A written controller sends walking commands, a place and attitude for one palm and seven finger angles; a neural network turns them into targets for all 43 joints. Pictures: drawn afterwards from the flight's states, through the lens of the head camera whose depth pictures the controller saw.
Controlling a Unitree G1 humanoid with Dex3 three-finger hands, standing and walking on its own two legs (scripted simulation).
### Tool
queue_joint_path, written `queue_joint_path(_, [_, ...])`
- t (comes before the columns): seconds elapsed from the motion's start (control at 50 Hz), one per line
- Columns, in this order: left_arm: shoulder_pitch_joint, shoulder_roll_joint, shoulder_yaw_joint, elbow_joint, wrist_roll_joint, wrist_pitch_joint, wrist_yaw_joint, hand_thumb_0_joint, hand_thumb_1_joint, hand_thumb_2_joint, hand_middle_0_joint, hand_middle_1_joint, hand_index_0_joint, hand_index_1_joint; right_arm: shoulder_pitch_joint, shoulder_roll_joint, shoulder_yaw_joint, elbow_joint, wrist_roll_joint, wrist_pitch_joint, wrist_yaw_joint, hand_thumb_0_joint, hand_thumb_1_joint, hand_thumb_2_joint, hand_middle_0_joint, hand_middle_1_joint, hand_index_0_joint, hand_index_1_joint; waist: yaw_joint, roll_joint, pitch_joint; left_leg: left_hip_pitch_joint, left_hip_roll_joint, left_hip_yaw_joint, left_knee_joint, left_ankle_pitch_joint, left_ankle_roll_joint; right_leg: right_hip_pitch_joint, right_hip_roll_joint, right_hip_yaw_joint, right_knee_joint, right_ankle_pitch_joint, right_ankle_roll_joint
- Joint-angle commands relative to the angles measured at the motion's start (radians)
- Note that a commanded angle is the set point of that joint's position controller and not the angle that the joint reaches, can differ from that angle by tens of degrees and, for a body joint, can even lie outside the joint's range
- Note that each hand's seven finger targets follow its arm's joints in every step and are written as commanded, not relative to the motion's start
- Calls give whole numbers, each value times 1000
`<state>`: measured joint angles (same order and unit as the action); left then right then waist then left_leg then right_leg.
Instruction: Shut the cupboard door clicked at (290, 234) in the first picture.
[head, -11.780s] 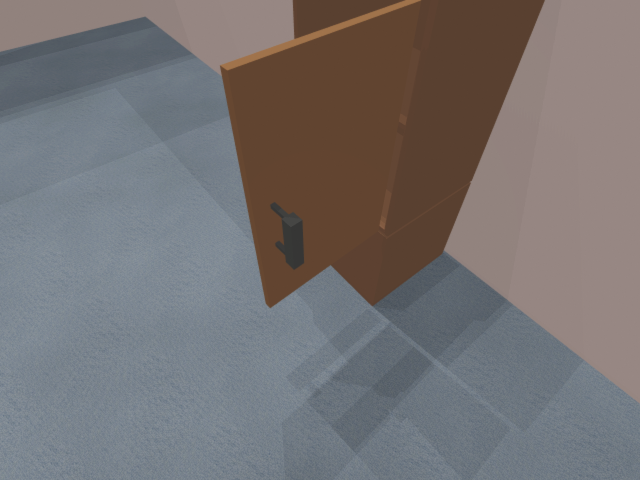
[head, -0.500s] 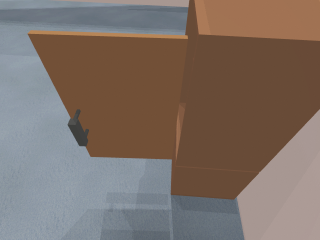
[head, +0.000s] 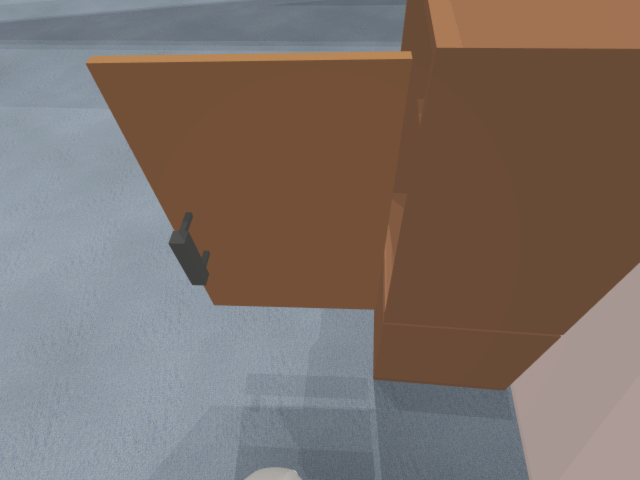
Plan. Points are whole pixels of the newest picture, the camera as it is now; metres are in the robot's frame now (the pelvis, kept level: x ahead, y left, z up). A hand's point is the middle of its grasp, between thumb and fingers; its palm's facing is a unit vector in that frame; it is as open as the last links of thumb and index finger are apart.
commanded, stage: shuffle to correct the standing spot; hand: left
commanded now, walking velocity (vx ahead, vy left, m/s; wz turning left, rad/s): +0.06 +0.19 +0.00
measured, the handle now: (193, 249) +0.47 +0.28 -0.07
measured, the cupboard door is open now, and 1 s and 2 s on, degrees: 93 93 93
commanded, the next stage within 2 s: come to a stop and stand still in 0.04 s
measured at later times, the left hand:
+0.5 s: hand out of the picture +0.04 +0.28 -0.17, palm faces +0.03 -0.98 -0.20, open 7.4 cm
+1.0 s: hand out of the picture +0.06 +0.28 -0.17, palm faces +0.01 -0.98 -0.21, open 7.3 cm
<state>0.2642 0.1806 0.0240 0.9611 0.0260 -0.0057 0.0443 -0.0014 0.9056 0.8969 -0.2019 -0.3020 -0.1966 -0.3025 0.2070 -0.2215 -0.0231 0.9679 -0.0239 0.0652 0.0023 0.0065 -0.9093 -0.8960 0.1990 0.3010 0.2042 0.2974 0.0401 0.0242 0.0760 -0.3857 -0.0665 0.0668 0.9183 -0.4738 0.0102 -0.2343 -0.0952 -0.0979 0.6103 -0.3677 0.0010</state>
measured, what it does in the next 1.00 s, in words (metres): steps to the left: left foot, then right foot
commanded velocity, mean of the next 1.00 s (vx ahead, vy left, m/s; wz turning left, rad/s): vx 0.00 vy -0.05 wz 0.00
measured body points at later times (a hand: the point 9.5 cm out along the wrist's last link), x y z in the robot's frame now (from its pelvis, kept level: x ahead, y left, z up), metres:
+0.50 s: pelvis +0.01 +0.09 +0.01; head +0.05 +0.10 +0.46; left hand +0.04 +0.33 -0.15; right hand +0.06 -0.14 -0.14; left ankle +0.04 +0.20 -0.73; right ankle -0.01 -0.01 -0.70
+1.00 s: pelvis +0.03 +0.10 +0.00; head +0.04 +0.10 +0.45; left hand +0.06 +0.33 -0.15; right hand +0.02 -0.11 -0.16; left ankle +0.02 +0.19 -0.73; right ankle +0.00 +0.00 -0.73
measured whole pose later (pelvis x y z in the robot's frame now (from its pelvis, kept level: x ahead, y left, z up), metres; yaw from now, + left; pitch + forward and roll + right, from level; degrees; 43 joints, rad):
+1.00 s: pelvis +0.03 +0.10 +0.00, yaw +0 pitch +0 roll -1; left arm 0.28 0.15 -0.01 1.04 0.01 -0.01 0.04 0.00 0.92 0.90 -0.20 -0.30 -0.20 -0.30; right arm 0.33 -0.15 0.02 1.06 -0.02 0.00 -0.02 0.01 -0.93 -0.90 0.20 0.30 0.20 0.30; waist -0.01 0.03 0.02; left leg -0.24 0.01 0.08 0.56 -0.32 0.04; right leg -0.18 0.01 -0.06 0.51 -0.33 -0.02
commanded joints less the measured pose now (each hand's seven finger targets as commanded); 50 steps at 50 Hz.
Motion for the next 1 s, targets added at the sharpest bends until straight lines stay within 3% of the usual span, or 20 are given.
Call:
queue_joint_path(0.0, [73, 223, 57, -38, 10, -18, 11, 0, 900, 900, -200, -300, -200, -300, -50, -52, -27, -100, 7, -23, 23, 0, -900, -900, 200, 300, 200, 300, 7, -210, -44, -206, 90, -55, 152, 63, -45, 121, -276, 212, -241, 596, -173])
queue_joint_path(0.1, [61, 269, 76, -48, 17, -6, -7, 0, 900, 900, -200, -300, -200, -300, -85, -33, -22, -110, 17, -29, 34, 0, -900, -900, 200, 300, 200, 300, 24, -251, -34, -24, 62, 52, -159, 115, -56, 13, -230, 154, -257, 371, -127])
queue_joint_path(0.16, [27, 269, 79, -45, 14, 8, -10, 0, 900, 900, -200, -300, -200, -300, 19, -38, -24, -75, 17, -47, 27, 0, -900, -900, 200, 300, 200, 300, -29, -254, -67, 186, 39, 92, -388, 244, -50, -59, -164, 94, -159, 278, -63])
queue_joint_path(0.18, [39, 225, 70, -45, 11, 16, -10, 0, 900, 900, -200, -300, -200, -300, 88, -66, -26, -46, 14, -60, 19, 0, -900, -900, 200, 300, 200, 300, -52, -153, -104, 300, 77, 61, -489, 298, -46, -86, -114, 67, -44, 199, -39])
queue_joint_path(0.22, [71, 88, 35, -72, -4, 31, -11, 0, 900, 900, -200, -300, -200, -300, 184, -208, -50, -33, -2, -67, 2, 0, -900, -900, 200, 300, 200, 300, -81, 272, -126, 314, 409, -341, -609, 511, 101, -253, 51, 5, 291, -314, 30])
queue_joint_path(0.24, [55, 92, 30, -79, -3, 31, -7, 0, 900, 900, -200, -300, -200, -300, 167, -190, -42, -38, -9, -65, -8, 0, -900, -900, 200, 300, 200, 300, -83, 174, -88, 201, 441, -390, -654, 392, 169, -232, 45, 66, 378, -299, 3])
queue_joint_path(0.28, [65, 82, 29, -21, -4, 27, -13, 0, 900, 900, -200, -300, -200, -300, 28, -123, -21, -36, -11, -73, -23, 0, -900, -900, 200, 300, 200, 300, -32, 238, -57, 104, 382, -333, -682, 284, 150, -189, 17, 114, 424, -160, -9])
queue_joint_path(0.32, [81, 70, 19, 12, -7, 22, -28, 0, 900, 900, -200, -300, -200, -300, -4, -88, -3, -29, -10, -85, -30, 0, -900, -900, 200, 300, 200, 300, -17, 160, -50, 122, 334, -234, -648, 498, 139, -151, 25, 98, 336, -92, 1])
queue_joint_path(0.4, [27, 78, 16, 4, -9, 35, -35, 0, 900, 900, -200, -300, -200, -300, 55, -110, -23, 10, -10, -73, -48, 0, -900, -900, 200, 300, 200, 300, -54, 89, -66, 221, 375, -223, -602, 689, 162, -134, 53, 74, 181, -115, 9])
queue_joint_path(0.48, [50, 65, 23, 1, -9, 40, -34, 0, 900, 900, -200, -300, -200, -300, 55, -140, -35, 16, -8, -59, -48, 0, -900, -900, 200, 300, 200, 300, -47, 96, -91, 182, 372, -229, -588, 579, 153, -36, 73, 60, 43, -36, -5])
queue_joint_path(0.54, [97, 86, 27, 8, -3, 23, -27, 0, 900, 900, -200, -300, -200, -300, 51, -91, -28, 22, 3, -61, -42, 0, -900, -900, 200, 300, 200, 300, -19, -17, -98, 76, 273, -154, -490, 410, 72, 133, 40, 117, -236, 162, -18])
queue_joint_path(0.58, [69, 136, 22, 10, -5, 12, -22, 0, 900, 900, -200, -300, -200, -300, 45, -8, -4, 15, 10, -60, -31, 0, -900, -900, 200, 300, 200, 300, -39, -167, -78, 44, 117, -7, -397, 137, -7, 63, -139, 272, -310, 196, -111])
queue_joint_path(0.6, [56, 122, 19, 12, -6, 1, -18, 0, 900, 900, -200, -300, -200, -300, 33, 15, 3, 25, 5, -49, -32, 0, -900, -900, 200, 300, 200, 300, -36, -240, -63, 88, 110, -9, -349, 84, -13, -8, -141, 296, -361, 171, -140])
queue_joint_path(0.7, [11, 78, 1, 34, -20, -11, -15, 0, 900, 900, -200, -300, -200, -300, 109, 23, 17, 110, 6, -62, -31, 0, -900, -900, 200, 300, 200, 300, -61, -79, -52, 204, 147, -49, -474, 312, -13, -16, -47, 174, -277, 247, -99])
queue_joint_path(0.72, [120, 112, 8, 56, -1, -20, 24, 0, 900, 900, -200, -300, -200, -300, 36, -77, -14, 44, 11, -69, -26, 0, -900, -900, 200, 300, 200, 300, -20, -69, -27, 137, 154, -25, -272, 212, -25, -23, -85, 270, -301, 485, -13])
queue_joint_path(0.76, [19, 138, 5, -20, -2, -25, 15, 0, 900, 900, -200, -300, -200, -300, 88, -10, -5, 12, 5, -56, -11, 0, -900, -900, 200, 300, 200, 300, -71, -34, -34, 53, 133, -36, -155, 60, -7, -78, -119, 290, -352, 59, -122])
queue_joint_path(0.8, [-6, 126, 5, -29, -6, -40, 16, 0, 900, 900, -200, -300, -200, -300, 131, 31, 9, 16, 2, -68, -8, 0, -900, -900, 200, 300, 200, 300, -92, 45, -43, 128, 130, -14, -284, 154, -7, -75, -97, 226, -287, 221, -162])
queue_joint_path(0.84, [14, 98, 0, -12, -12, -42, 11, 0, 900, 900, -200, -300, -200, -300, 175, 16, 17, 25, 4, -85, -12, 0, -900, -900, 200, 300, 200, 300, -86, 16, -35, 159, 160, -75, -421, 297, 11, -55, -26, 174, -204, 238, -110])
queue_joint_path(0.88, [46, 80, -8, 10, -17, -27, 5, 0, 900, 900, -200, -300, -200, -300, 149, -16, 21, 31, 4, -97, -21, 0, -900, -900, 200, 300, 200, 300, -50, 112, -23, 100, 196, -151, -489, 393, 45, 18, 33, 124, -149, 193, -68])
queue_joint_path(0.98, [71, 61, -20, 43, -16, -18, -3, 0, 900, 900, -200, -300, -200, -300, 131, -36, 26, 39, 8, -98, -28, 0, -900, -900, 200, 300, 200, 300, -39, -34, 6, 104, 183, -148, -548, 287, 51, 31, 26, 131, -186, 133, -53])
